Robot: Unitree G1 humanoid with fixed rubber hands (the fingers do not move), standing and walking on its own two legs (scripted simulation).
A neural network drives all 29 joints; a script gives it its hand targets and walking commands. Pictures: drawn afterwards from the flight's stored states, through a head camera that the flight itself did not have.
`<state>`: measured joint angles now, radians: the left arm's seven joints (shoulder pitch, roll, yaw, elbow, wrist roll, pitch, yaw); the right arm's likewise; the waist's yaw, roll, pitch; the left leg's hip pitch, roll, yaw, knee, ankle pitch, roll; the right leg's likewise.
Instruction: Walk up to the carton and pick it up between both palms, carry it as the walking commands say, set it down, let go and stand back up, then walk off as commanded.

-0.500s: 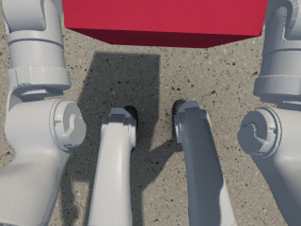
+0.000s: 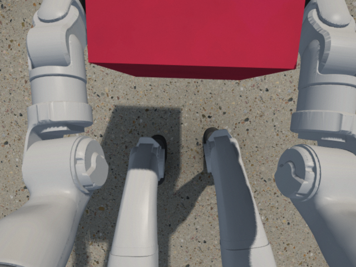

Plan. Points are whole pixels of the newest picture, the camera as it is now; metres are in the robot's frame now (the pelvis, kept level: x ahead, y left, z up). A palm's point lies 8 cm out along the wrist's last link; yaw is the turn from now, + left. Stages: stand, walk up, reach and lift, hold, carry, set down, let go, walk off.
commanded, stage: reach and lift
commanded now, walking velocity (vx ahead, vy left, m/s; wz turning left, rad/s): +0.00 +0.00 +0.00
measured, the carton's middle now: out of the picture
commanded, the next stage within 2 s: none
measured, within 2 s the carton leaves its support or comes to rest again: neither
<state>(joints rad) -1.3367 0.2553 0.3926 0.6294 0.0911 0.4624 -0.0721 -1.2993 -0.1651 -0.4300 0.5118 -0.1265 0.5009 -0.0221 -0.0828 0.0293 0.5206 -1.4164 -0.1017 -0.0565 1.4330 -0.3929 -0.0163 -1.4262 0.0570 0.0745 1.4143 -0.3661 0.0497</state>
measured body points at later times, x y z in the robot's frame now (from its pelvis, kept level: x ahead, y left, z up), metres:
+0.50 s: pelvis +0.02 +0.00 +0.06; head +0.29 -0.02 +0.41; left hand +0.54 +0.14 -0.01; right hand +0.50 -0.22 +0.00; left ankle +0.14 +0.11 -0.56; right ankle +0.15 -0.13 -0.56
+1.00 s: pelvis +0.11 +0.00 +0.14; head +0.28 +0.00 +0.55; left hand +0.52 +0.15 +0.07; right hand +0.48 -0.21 +0.08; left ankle +0.14 +0.11 -0.56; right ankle +0.15 -0.13 -0.56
